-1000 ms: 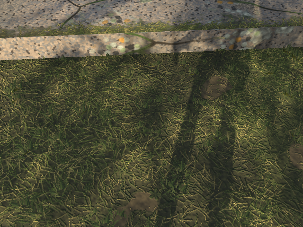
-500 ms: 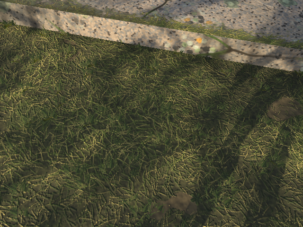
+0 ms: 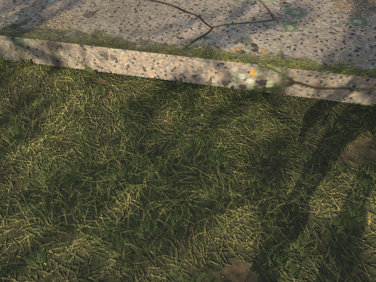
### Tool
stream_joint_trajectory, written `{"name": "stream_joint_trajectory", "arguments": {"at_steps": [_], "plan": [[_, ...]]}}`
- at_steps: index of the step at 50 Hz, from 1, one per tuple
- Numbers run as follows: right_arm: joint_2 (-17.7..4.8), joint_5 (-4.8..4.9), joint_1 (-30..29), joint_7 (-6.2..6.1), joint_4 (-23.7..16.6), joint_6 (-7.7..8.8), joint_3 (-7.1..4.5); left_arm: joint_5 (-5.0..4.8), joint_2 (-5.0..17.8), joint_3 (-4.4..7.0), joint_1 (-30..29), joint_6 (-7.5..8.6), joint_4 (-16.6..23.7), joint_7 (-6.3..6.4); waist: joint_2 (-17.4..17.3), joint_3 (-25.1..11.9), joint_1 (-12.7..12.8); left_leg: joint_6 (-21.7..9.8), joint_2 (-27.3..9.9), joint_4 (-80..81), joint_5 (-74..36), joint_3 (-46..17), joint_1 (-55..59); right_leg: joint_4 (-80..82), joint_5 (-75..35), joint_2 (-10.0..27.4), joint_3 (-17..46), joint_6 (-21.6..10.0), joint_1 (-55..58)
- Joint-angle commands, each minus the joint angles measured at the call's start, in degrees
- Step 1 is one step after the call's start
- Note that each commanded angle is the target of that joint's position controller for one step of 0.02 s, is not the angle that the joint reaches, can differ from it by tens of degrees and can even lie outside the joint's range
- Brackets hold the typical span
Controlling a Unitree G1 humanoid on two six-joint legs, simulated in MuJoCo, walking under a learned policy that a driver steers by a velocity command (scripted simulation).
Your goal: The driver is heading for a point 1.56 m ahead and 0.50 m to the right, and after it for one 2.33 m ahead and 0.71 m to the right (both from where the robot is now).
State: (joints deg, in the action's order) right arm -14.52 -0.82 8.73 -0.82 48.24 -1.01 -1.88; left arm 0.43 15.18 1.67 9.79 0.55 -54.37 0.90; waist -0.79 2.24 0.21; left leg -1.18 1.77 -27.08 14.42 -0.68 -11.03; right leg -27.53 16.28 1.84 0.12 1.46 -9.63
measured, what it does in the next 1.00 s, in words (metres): walks ahead: right foot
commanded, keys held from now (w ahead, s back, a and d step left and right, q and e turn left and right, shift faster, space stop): w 1.00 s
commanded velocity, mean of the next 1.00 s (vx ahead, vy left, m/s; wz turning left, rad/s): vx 0.38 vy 0.00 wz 0.01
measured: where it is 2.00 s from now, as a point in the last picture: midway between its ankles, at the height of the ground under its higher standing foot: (217, 169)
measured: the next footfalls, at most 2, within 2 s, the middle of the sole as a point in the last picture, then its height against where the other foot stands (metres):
right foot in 0.66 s outside the picture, level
left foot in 1.22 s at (173, 229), level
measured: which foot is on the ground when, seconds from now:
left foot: down 0.00-0.68, up 0.70-1.00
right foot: down 0.00-0.26, up 0.28-0.64, down 0.66-1.00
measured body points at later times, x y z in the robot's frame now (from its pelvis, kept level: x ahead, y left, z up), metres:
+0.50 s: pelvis +0.13 +0.01 +0.00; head +0.15 +0.02 +0.45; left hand +0.32 +0.26 -0.11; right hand +0.06 -0.25 -0.13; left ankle +0.01 +0.11 -0.74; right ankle +0.24 -0.14 -0.68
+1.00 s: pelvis +0.40 -0.05 +0.01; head +0.41 -0.05 +0.46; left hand +0.41 +0.22 -0.13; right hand +0.56 -0.32 -0.10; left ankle +0.56 +0.14 -0.67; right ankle +0.38 -0.13 -0.74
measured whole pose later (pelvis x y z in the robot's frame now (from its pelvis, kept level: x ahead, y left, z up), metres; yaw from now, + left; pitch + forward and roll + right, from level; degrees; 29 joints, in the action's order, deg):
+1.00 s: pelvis +0.40 -0.05 +0.01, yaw +0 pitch +0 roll -2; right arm -16.6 0.2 7.4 -0.9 48.3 4.3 -3.5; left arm 0.0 14.9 2.6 18.9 5.4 -55.1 -0.8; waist -2.1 1.1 3.7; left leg 0.4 -8.6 -47.2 1.4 -3.4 -39.1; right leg -12.1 8.5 -5.4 -2.7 -4.8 -4.1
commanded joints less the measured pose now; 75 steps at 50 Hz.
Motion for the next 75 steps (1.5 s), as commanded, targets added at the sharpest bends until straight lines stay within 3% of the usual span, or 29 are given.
{"name": "stream_joint_trajectory", "arguments": {"at_steps": [1,5,9,11,13,14,15,17,20,25,29,33,34,35,36,37,39,43,48,56,59,61,62,63,64,65,66,69,75], "plan": [[-6.21,0.29,-0.90,-0.39,-1.52,0.62,-1.69,-0.21,7.42,1.27,0.19,0.52,1.05,0.59,2.29,-3.16,0.34,-1.16,-2.62,3.53,-2.86,-2.81,1.63,5.03,-3.46,1.86,2.05,-1.88,-0.86],[-6.21,1.43,-0.23,-0.60,-0.72,1.63,-2.06,-1.32,8.34,1.60,1.24,0.79,1.36,1.18,2.63,4.51,0.83,-3.18,-1.44,0.86,23.57,-2.83,-8.98,6.31,24.96,3.27,6.57,-6.63,-6.56],[-4.02,2.25,-1.07,0.58,-1.07,5.31,-1.87,-1.99,11.48,2.71,5.55,2.93,0.10,0.64,10.13,5.22,1.06,-2.66,-0.54,-9.74,11.01,2.00,-14.19,14.80,26.88,14.46,23.36,-13.83,-1.28],[-4.46,2.65,2.03,1.06,0.20,6.11,-2.03,-2.26,10.91,2.61,2.28,3.06,1.32,0.16,9.97,5.35,-1.50,-4.21,-1.24,-3.92,9.38,1.77,-6.95,13.72,19.69,14.06,21.74,-13.32,-5.30],[-8.36,2.57,13.05,1.07,4.94,6.55,-3.55,-2.13,7.08,1.50,-5.49,3.43,4.77,-0.31,2.12,3.22,-6.54,-6.73,-4.96,5.19,6.98,-7.39,9.02,-0.08,3.35,4.66,7.58,-7.05,-15.33],[-14.40,2.62,20.23,1.29,7.05,6.66,-5.41,-1.34,5.12,1.05,-7.18,4.70,6.98,-0.34,-12.19,0.16,-8.02,-11.52,-14.18,11.31,1.29,-24.76,21.41,-19.36,-0.48,-3.02,-2.12,-2.61,-26.19],[-12.45,1.63,21.77,1.84,6.79,7.02,-4.61,-1.24,6.86,1.46,-6.91,5.68,7.33,-0.32,-12.94,-0.98,-8.29,-15.60,-21.04,12.97,-9.01,-35.10,26.71,-31.94,14.27,-3.96,1.42,-1.86,-35.68],[-7.85,0.79,18.00,1.97,5.69,7.46,-3.10,-3.35,6.60,1.50,-3.85,6.15,6.23,-1.35,-4.80,-0.06,-4.46,-14.59,-20.55,11.58,-13.81,-27.24,27.86,-41.08,11.06,0.91,4.60,-4.62,-42.45],[-5.00,1.15,17.43,1.79,6.12,6.26,-1.62,-2.28,4.81,1.39,-7.57,5.91,7.63,-2.67,-3.73,2.03,-3.60,-10.50,-16.61,14.89,-22.82,-15.39,23.71,-35.50,1.80,4.81,1.22,-4.80,-42.41],[-8.49,1.05,16.24,-0.25,5.37,5.63,-1.80,-1.40,0.70,-0.53,-16.73,5.24,11.75,-3.81,-3.87,4.67,-4.40,-9.40,-11.31,22.00,-18.94,-5.11,6.90,-11.33,-14.18,0.70,-4.53,-0.89,-25.41],[-9.51,2.10,17.82,-0.34,6.95,6.13,-2.45,-2.14,4.81,0.48,-18.05,4.89,13.58,-3.57,-5.53,5.67,-2.62,-7.89,-14.99,22.18,-21.25,-4.46,10.90,-3.00,-18.51,-0.29,-2.15,-3.41,-20.63],[-9.80,0.94,15.92,-0.37,6.31,4.36,-2.76,-2.15,10.39,3.97,2.10,4.25,8.06,-2.61,-6.38,-8.33,8.21,-3.82,-12.64,-4.24,-49.43,-0.24,11.93,-3.83,-13.38,-4.11,-4.19,-8.44,4.34],[-7.43,-0.12,17.23,-0.42,5.02,4.16,-1.79,-1.54,13.75,4.92,11.54,3.82,6.10,-1.96,0.36,-15.36,10.53,-2.46,-9.64,-22.35,-31.22,0.73,-1.61,-5.51,-9.49,6.53,8.44,-11.72,21.34],[1.82,0.77,25.53,0.27,4.97,5.29,0.47,-0.66,16.18,5.02,13.91,3.96,4.83,-2.67,17.45,-24.08,4.65,0.50,2.05,-42.63,15.09,-2.34,-19.93,5.53,9.92,19.79,39.35,-21.18,34.32],[-4.43,2.37,20.73,0.67,5.00,6.76,-0.77,-1.28,10.83,3.64,11.03,4.33,5.15,-2.96,12.49,-18.79,6.53,-0.80,0.05,-49.81,17.70,-8.51,-25.78,13.27,17.70,18.32,45.15,-19.14,29.31],[-7.80,3.88,14.55,0.87,2.82,7.57,-1.83,-1.34,8.83,3.02,5.67,4.77,5.92,-2.91,9.37,-9.19,5.16,-1.80,-2.91,-50.85,12.71,-6.56,-29.81,14.33,14.83,17.26,36.17,-16.82,20.58],[-7.77,2.64,10.42,0.04,2.08,7.83,-2.22,-0.22,6.90,2.53,-1.27,5.65,7.05,-3.23,2.23,-3.21,1.29,-2.12,-8.23,-44.91,3.50,-4.90,-24.33,16.39,-0.27,13.23,23.19,-14.96,4.84],[-4.93,1.72,11.50,-0.34,1.84,5.34,-2.25,-0.19,5.68,2.09,-1.28,6.52,5.46,-3.21,4.60,-1.71,-2.19,-0.87,-11.23,-37.54,0.01,-4.41,-19.52,21.65,-5.63,9.98,13.64,-15.62,-4.38],[-5.05,0.76,0.67,-0.24,-2.01,5.57,-2.21,-0.53,8.67,2.64,4.14,5.97,3.65,-1.33,2.46,1.17,0.56,2.04,-11.27,-20.85,-14.72,-3.15,-27.57,23.53,-10.34,8.96,8.70,-14.96,-1.00],[-3.99,1.83,-13.96,2.26,-7.08,7.01,-0.89,-1.47,9.58,2.76,13.81,3.85,-0.05,-0.77,2.52,3.21,5.56,1.16,-7.00,-2.82,-17.66,-0.31,-26.73,18.37,-16.05,10.99,5.96,-13.25,10.27],[-6.53,1.92,-11.15,2.85,-7.44,7.68,-1.67,-1.69,10.94,3.32,13.16,2.85,0.07,-0.45,4.76,1.16,2.22,-0.65,-5.03,0.34,-10.87,-0.37,-20.63,12.58,-24.83,12.82,8.68,-11.97,13.61],[-11.26,1.60,3.54,2.17,-3.48,8.09,-4.00,-1.24,10.03,2.82,11.06,2.61,1.18,-0.47,4.57,-8.55,-5.39,-3.84,-4.11,1.22,-11.87,0.58,2.10,-3.64,-35.56,8.06,5.77,-9.31,7.77],[-15.84,0.59,14.58,1.46,-1.81,7.90,-5.22,0.15,6.50,1.46,10.89,2.87,3.30,-0.51,-1.85,-18.88,-9.06,-7.55,-15.68,-1.59,-12.34,-11.32,20.56,-21.99,-19.93,3.47,2.91,-7.03,-4.34],[-17.83,0.45,16.13,1.77,-0.25,7.26,-5.61,-1.16,-0.05,-0.16,18.65,4.01,3.46,-0.86,-17.76,-25.85,-4.64,-14.97,-27.19,4.97,-0.74,-35.76,36.78,-38.90,16.14,-5.20,2.43,-4.06,-25.23],[-11.08,0.62,14.66,1.76,-1.33,7.24,-3.92,-2.71,7.34,1.52,14.85,4.63,2.73,-0.73,-10.31,-21.21,-6.90,-12.77,-25.29,8.49,4.87,-35.61,32.51,-44.85,16.87,-2.15,8.46,-4.35,-30.32],[-8.65,0.72,10.27,1.54,-1.88,7.37,-3.12,-3.65,9.69,2.46,10.18,4.89,4.23,-0.64,-7.81,-12.90,-6.23,-10.22,-23.54,9.74,2.17,-26.20,25.09,-45.46,11.34,0.32,7.47,-4.76,-32.97],[-7.48,0.64,6.30,1.59,-2.23,7.52,-2.71,-3.35,8.83,2.49,8.29,4.77,4.43,-0.28,-4.03,-8.79,-4.43,-9.20,-21.36,11.64,-3.08,-20.02,17.61,-43.85,6.41,2.87,6.36,-4.28,-30.96],[-5.03,-0.08,1.56,1.73,-1.67,8.11,-2.32,-2.68,5.30,2.91,9.32,2.88,4.50,-0.40,-5.40,-3.52,-0.56,-8.25,-17.24,17.26,-9.50,-8.35,5.86,-39.20,-0.44,6.11,6.15,-3.31,-24.66],[-7.95,-0.17,2.27,0.51,0.25,8.14,-3.46,-1.86,3.24,2.74,3.14,1.33,8.79,-1.17,-2.60,0.63,-0.18,-9.10,-16.38,20.76,-17.21,3.89,4.18,-26.31,-12.26,6.76,5.12,-1.67,-29.43]]}}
